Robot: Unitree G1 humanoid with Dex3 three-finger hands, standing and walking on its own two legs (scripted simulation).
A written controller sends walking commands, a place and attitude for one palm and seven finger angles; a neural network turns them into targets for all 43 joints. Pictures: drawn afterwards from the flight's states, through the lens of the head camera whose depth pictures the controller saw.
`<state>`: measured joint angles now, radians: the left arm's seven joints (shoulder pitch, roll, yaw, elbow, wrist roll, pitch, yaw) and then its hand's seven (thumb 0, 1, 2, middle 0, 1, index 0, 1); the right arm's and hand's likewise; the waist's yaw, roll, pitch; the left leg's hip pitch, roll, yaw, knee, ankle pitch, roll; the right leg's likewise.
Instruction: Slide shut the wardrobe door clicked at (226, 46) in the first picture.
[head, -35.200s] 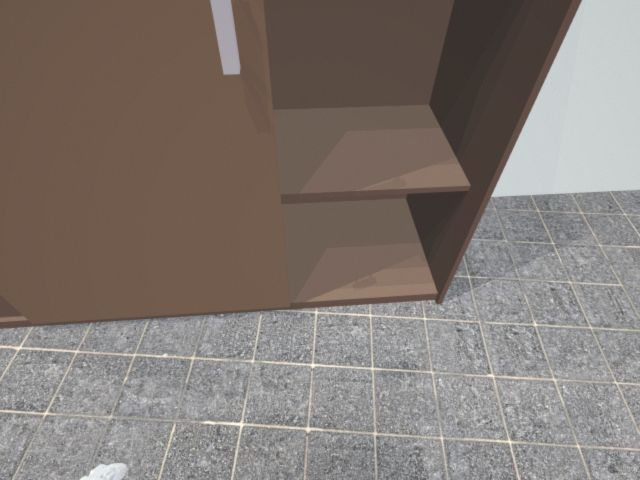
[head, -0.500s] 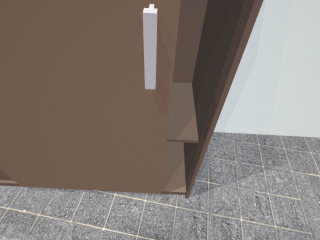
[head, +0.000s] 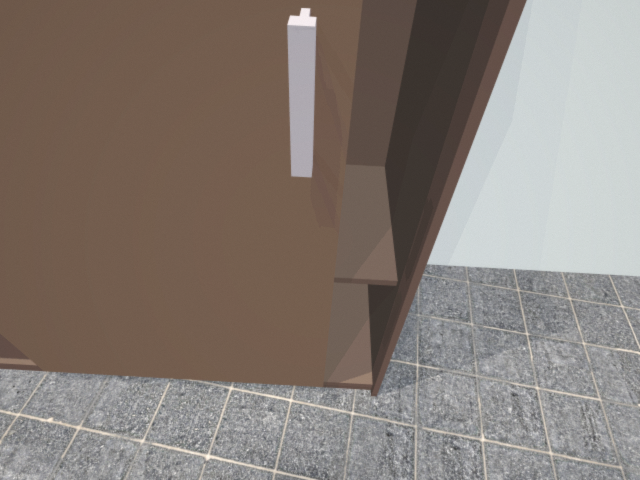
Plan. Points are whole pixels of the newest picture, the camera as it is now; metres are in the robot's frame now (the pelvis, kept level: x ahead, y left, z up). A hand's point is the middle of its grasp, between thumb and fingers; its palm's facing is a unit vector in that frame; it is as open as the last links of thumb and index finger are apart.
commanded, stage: look again from close up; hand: left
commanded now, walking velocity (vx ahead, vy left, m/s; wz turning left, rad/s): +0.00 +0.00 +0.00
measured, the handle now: (303, 97) +0.49 +0.06 +0.24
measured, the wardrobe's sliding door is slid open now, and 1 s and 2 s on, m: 0.15 0.15 0.15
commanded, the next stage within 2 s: raise the hand with hooked fingers in 0.76 s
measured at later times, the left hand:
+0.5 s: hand out of the picture +0.02 +0.21 -0.17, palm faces -0.01 -0.96 -0.26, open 7.4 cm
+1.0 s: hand (143, 455) +0.16 +0.23 -0.05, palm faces +0.29 -0.94 -0.17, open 7.5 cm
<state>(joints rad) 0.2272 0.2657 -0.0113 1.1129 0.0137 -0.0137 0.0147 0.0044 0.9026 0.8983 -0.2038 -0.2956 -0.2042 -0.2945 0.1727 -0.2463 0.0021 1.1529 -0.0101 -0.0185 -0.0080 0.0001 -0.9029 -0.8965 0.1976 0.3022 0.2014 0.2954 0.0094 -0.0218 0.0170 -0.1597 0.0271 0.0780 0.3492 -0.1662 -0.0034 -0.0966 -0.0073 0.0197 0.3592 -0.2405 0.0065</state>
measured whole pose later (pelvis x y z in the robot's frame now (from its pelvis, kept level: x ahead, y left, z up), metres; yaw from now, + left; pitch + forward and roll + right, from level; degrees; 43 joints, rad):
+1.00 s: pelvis -0.01 +0.00 -0.01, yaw +3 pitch -1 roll +1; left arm 0.38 0.23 0.13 0.25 -0.15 -0.10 0.02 0.02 0.87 0.88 -0.21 -0.32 -0.21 -0.31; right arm 0.29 -0.24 -0.02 0.84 0.03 -0.20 -0.06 0.01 -0.90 -0.90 0.20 0.30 0.20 0.30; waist 0.00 -0.01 0.03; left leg -0.26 0.01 0.04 0.48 -0.20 0.00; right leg -0.18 -0.03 -0.02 0.52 -0.31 0.00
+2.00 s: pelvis -0.01 +0.00 -0.01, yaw +4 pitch -2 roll -1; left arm 0.10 0.43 0.42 -0.07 -0.38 0.05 -0.41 0.00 -0.24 0.41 -0.29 -1.02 -0.29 -1.02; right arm 0.23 -0.26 0.06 0.66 0.08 -0.34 -0.11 0.01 -0.90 -0.90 0.20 0.30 0.20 0.30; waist 0.06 0.05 -0.03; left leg -0.29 0.03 0.00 0.57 -0.25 -0.01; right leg -0.17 -0.01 -0.06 0.54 -0.33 0.00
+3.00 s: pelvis +0.01 -0.01 -0.01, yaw +4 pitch -2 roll +0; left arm -0.27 0.58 0.53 0.02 -0.34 0.43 -0.48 -0.01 -0.50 0.30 -0.31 -1.20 -0.31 -1.20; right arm 0.16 -0.27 0.09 0.64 0.11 -0.17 -0.08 0.01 -0.90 -0.90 0.20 0.30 0.20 0.30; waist 0.07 0.07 -0.04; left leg -0.20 0.01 0.00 0.46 -0.22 -0.01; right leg -0.09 -0.02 -0.05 0.44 -0.31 0.00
